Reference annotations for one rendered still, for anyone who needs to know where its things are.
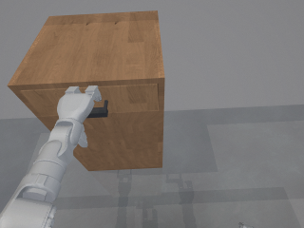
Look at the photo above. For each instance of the robot left forearm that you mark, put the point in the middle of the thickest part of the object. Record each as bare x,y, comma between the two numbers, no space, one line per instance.
43,181

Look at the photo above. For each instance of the left robot upper arm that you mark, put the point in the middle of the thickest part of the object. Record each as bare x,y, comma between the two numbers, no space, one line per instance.
29,213

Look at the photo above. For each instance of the left robot hand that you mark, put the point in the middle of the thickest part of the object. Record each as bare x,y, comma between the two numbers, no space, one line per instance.
77,106

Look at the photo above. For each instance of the cabinet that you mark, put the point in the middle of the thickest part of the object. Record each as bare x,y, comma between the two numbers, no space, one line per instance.
102,49

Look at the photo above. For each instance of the handle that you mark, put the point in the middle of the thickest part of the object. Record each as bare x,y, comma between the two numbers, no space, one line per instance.
99,112

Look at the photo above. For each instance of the drawer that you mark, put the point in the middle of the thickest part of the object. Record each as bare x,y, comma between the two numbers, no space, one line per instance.
121,98

